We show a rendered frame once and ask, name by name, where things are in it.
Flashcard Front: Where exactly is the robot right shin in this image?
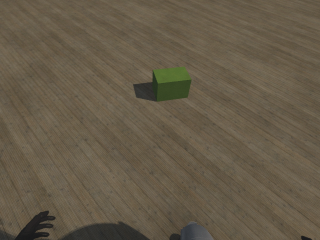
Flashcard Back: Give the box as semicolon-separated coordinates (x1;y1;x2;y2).
187;221;197;225

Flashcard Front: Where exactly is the carton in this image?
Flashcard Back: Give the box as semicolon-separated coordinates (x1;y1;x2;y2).
152;66;192;102

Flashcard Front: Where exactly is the robot right thigh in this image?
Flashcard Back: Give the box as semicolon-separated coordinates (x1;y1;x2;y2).
180;224;214;240

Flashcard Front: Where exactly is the left robot hand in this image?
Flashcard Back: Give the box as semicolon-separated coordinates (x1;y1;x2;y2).
15;210;56;240

